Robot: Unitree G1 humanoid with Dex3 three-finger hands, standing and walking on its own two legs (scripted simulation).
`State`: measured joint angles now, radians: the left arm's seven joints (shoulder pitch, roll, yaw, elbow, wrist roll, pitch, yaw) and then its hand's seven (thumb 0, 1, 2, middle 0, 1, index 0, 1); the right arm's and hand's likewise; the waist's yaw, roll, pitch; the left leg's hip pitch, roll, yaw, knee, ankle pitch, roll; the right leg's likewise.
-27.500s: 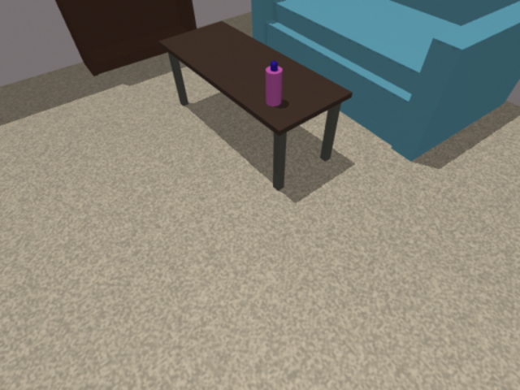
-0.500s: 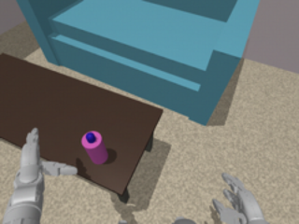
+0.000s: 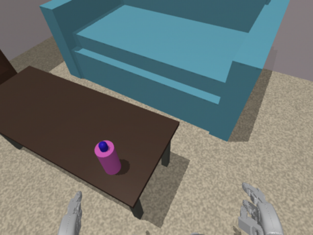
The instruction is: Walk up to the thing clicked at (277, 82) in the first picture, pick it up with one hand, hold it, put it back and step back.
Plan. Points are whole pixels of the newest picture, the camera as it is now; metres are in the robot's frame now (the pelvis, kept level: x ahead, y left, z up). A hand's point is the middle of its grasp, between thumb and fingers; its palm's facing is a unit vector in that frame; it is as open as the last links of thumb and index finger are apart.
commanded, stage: home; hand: left
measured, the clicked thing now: (107, 156) +0.44 +0.22 -0.20
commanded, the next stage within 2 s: stand in 1.92 s
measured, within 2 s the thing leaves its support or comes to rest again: neither
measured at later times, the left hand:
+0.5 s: hand (94, 231) +0.16 +0.18 -0.05, palm faces +0.11 -0.97 -0.24, open 17.4 cm
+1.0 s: hand (92, 224) +0.18 +0.18 -0.05, palm faces +0.11 -0.97 -0.24, open 17.3 cm
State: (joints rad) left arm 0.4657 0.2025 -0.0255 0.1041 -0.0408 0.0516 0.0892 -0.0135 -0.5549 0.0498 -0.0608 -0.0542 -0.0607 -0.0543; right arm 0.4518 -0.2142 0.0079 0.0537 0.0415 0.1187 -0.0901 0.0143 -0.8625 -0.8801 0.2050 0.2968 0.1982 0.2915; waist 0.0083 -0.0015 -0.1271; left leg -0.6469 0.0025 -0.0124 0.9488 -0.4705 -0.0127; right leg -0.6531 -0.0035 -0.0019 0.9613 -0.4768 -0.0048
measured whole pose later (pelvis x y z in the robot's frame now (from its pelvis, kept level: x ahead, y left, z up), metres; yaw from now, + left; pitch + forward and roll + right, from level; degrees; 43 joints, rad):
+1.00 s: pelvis +0.00 +0.01 -0.01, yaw -1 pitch +10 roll +0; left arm 0.47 0.21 -0.02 0.06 -0.03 0.04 0.10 -0.01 -0.50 0.08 -0.06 -0.06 -0.06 -0.06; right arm 0.48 -0.20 0.01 0.02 0.03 0.12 -0.09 0.02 -0.90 -0.90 0.21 0.30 0.20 0.30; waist 0.01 0.00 -0.14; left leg -0.67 0.00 0.00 0.99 -0.49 -0.01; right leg -0.68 0.00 0.01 0.99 -0.49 0.00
